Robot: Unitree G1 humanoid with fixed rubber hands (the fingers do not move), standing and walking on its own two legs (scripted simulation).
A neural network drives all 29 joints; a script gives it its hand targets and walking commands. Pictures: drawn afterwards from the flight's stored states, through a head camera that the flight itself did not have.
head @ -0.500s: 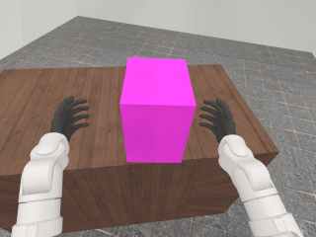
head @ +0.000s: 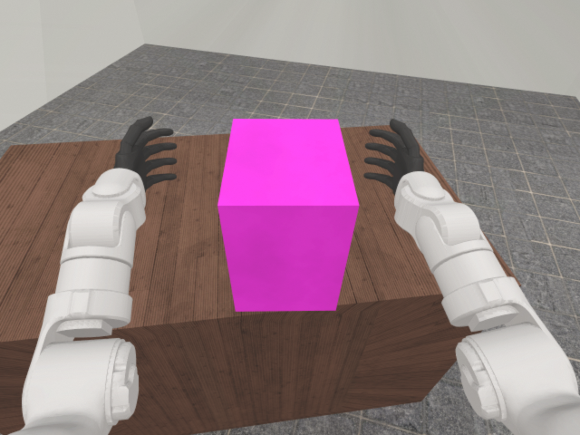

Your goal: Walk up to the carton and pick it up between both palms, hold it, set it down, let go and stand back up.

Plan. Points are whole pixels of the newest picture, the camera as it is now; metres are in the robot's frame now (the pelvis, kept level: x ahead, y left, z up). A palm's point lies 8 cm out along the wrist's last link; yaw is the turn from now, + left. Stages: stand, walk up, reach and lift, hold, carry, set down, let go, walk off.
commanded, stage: reach and lift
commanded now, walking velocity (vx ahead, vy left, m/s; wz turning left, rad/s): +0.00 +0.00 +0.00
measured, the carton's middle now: (285, 217) +0.49 +0.02 +0.04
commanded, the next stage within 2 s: none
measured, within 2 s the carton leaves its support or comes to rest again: neither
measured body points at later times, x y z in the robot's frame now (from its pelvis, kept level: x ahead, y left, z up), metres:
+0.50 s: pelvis +0.00 -0.01 +0.00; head +0.01 +0.01 +0.45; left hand +0.47 +0.22 +0.23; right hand +0.47 -0.12 +0.23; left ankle +0.03 +0.09 -0.75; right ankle -0.04 -0.11 -0.75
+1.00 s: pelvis -0.01 +0.00 -0.01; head +0.02 +0.04 +0.44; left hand +0.47 +0.23 +0.16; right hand +0.47 -0.12 +0.18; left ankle +0.03 +0.09 -0.75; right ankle -0.04 -0.11 -0.75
